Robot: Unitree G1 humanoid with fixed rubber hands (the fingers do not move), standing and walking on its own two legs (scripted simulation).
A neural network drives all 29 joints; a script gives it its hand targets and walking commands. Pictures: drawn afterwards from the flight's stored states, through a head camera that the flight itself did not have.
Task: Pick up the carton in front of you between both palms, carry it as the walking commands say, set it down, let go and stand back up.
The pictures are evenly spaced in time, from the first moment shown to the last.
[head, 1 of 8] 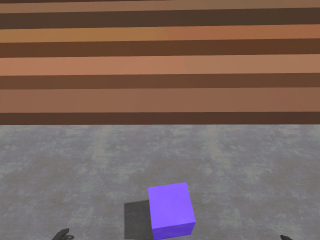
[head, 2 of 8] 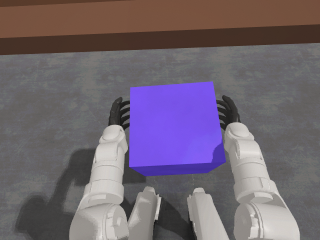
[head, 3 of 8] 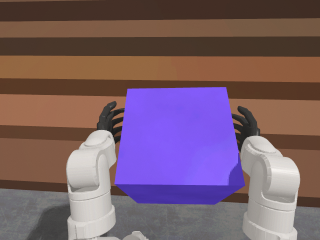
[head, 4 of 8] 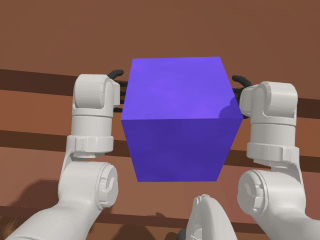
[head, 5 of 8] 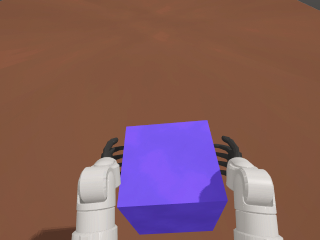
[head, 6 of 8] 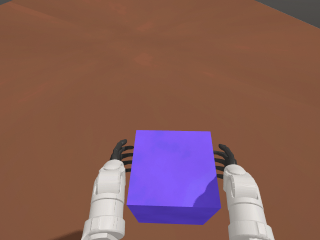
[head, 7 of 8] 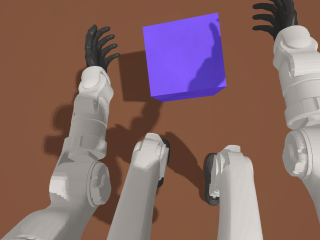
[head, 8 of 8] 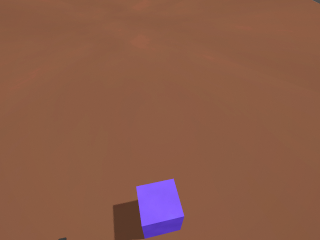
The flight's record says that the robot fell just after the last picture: no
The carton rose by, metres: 2.29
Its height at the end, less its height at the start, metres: +1.53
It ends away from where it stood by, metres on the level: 5.84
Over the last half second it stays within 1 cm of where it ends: yes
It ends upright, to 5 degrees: yes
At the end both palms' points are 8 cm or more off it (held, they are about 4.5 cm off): yes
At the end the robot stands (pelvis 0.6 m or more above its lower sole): yes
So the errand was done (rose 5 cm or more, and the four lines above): yes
